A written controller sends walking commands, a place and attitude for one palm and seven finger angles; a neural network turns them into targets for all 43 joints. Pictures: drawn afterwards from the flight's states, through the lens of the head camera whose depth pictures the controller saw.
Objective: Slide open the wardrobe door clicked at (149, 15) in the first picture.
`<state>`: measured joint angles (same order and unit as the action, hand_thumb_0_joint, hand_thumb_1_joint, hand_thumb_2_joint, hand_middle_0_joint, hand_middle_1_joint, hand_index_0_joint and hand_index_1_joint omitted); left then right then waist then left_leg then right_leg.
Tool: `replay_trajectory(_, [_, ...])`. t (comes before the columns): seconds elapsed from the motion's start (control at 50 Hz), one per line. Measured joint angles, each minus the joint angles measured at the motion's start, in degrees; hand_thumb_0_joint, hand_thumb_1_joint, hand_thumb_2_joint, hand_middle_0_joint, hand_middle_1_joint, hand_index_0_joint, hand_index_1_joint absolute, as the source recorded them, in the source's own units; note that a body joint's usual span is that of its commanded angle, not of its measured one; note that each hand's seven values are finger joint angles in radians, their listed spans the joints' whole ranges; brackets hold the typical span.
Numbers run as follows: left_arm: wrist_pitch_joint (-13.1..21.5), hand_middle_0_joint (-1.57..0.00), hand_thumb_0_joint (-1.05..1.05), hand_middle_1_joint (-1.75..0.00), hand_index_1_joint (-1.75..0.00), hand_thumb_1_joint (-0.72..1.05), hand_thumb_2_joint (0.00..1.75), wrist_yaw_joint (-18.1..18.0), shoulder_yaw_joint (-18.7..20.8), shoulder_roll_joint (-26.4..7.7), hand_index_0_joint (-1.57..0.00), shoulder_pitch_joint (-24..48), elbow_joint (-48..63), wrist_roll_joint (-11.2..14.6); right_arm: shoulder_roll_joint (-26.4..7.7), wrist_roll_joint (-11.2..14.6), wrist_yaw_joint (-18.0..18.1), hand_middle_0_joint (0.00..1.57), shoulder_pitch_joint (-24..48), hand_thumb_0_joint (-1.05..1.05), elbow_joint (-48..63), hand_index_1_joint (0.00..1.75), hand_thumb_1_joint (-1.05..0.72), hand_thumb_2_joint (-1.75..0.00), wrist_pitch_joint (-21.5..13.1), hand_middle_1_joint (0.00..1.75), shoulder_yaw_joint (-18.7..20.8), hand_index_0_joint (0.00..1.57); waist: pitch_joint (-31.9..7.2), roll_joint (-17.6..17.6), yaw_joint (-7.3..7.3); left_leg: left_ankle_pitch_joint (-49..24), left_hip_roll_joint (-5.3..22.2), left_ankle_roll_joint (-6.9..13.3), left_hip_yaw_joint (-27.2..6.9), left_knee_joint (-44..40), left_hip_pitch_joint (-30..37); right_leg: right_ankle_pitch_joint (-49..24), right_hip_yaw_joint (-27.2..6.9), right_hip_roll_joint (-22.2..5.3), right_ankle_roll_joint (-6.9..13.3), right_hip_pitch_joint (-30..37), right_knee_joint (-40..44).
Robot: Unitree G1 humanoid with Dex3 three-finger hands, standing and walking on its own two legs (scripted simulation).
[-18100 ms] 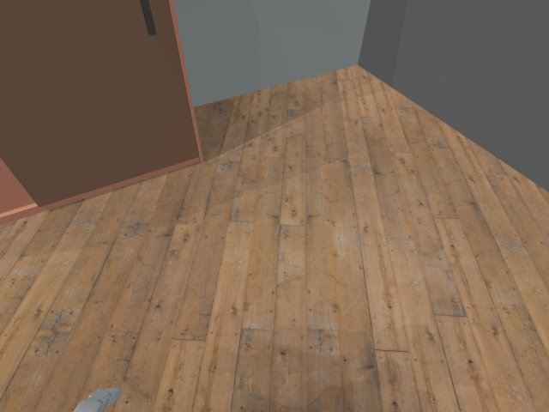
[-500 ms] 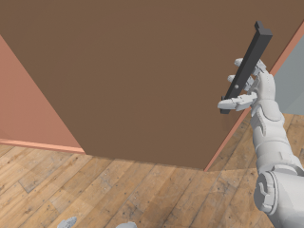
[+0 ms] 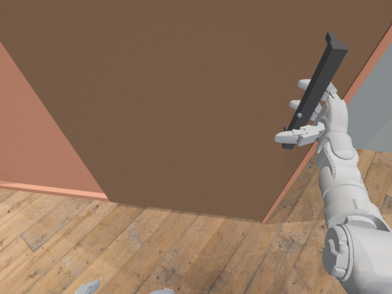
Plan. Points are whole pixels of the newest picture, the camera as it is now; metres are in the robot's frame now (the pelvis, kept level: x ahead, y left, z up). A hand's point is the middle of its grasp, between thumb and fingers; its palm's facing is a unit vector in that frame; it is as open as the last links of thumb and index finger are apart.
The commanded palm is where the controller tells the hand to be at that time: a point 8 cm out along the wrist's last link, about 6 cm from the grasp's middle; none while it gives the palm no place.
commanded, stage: slide the fingers in behind the handle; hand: right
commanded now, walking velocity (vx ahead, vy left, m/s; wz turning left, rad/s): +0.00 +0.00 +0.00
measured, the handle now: (305, 99) +0.53 -0.16 +0.12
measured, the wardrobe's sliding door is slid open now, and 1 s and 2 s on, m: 0.00 0.00 0.00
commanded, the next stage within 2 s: grip the handle and tug to test in 0.36 s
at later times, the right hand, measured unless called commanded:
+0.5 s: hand (297, 114) +0.47 -0.13 +0.12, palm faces +0.00 +1.00 +0.00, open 14.0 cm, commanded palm +0.45 -0.19 +0.12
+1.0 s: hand (298, 112) +0.48 -0.14 +0.12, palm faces +0.00 +1.00 +0.01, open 7.8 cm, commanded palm +0.45 -0.19 +0.12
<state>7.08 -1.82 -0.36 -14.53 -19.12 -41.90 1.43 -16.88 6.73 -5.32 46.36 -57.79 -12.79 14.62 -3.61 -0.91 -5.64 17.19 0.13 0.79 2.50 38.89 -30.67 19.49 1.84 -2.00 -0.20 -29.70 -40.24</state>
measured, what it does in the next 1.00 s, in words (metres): stands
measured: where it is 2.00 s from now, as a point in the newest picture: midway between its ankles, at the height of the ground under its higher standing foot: outside the picture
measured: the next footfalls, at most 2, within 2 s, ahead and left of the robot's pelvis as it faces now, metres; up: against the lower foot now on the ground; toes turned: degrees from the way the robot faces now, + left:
none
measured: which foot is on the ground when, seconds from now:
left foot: down 0.00-1.00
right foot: down 0.00-1.00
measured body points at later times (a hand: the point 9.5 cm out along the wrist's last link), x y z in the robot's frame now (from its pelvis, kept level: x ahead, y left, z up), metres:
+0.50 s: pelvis +0.00 -0.01 +0.00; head +0.05 -0.01 +0.45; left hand +0.04 +0.26 -0.12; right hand +0.47 -0.19 +0.12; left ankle +0.02 +0.11 -0.72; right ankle +0.00 -0.12 -0.72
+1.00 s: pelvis +0.00 +0.00 +0.00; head +0.07 -0.01 +0.44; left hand +0.05 +0.26 -0.12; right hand +0.48 -0.19 +0.12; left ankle +0.02 +0.11 -0.72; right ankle +0.00 -0.12 -0.72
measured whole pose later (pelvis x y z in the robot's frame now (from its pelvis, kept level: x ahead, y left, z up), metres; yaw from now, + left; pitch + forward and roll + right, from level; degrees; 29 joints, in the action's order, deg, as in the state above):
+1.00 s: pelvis +0.00 +0.00 +0.00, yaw +0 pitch +11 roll +1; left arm 7.2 -1.7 -0.4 -14.7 -19.9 -42.1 1.1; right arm -18.2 6.3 -6.0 49.2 -60.8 -13.7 14.9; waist -3.7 -0.7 -6.5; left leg 17.6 0.1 0.5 2.4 39.5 -32.5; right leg 20.2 1.8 -2.0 0.1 -31.8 -41.5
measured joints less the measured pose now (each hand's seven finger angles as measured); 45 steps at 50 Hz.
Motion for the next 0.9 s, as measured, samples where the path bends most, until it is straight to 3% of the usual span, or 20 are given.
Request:
replay_trajectory(0.56, [0.2, -0.20, 0.00, -0.30, -0.30, 0.90, 0.90, 0.3, -0.2, 0.2, -0.20, -1.1, -0.4, -0.5, -0.2, -0.8, 0.8, 0.30, 2.0, -0.01, -2.4, 1.20, 0.47, -0.31, -1.3, 1.20, 0.2, 0.30, 0.1, 0.2, -0.70, 0.0, 0.2, -0.4, -0.5, 0.6, -1.3, 0.3, 0.4, 0.2, 0.4, -1.3, -0.9])
replay_trajectory(0.7, [0.0, -0.20, 0.00, -0.30, -0.30, 0.90, 0.90, 0.4, -0.1, 0.2, -0.20, -1.3, -0.1, -0.4, -0.9, -1.1, 0.5, 0.32, 1.5, -0.01, -2.4, 1.23, 0.29, -0.39, -1.2, 1.23, 0.7, 0.32, -0.2, 0.2, -0.84, 0.1, 0.0, -0.4, -0.5, 0.5, -1.3, 0.5, 0.4, 0.0, 0.4, -1.3, -0.8])
replay_trajectory(0.9, [0.2, -0.20, 0.00, -0.30, -0.30, 0.90, 0.90, 0.1, 0.0, -0.1, -0.20, -0.9, 0.1, -0.3, -1.8, -0.7, -0.4, 0.36, 2.3, -0.01, -2.6, 1.29, -0.13, -0.57, -1.4, 1.29, 0.3, 0.37, 0.2, 0.4, -0.88, 0.2, 0.0, -0.3, -0.2, 0.6, -1.7, 0.5, 0.0, 0.0, 0.2, -2.0, -1.2])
